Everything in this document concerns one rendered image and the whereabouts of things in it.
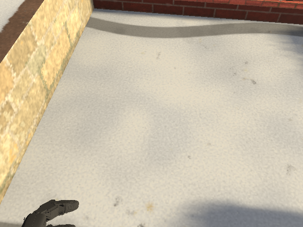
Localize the left robot hand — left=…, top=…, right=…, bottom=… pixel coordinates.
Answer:
left=22, top=200, right=80, bottom=227

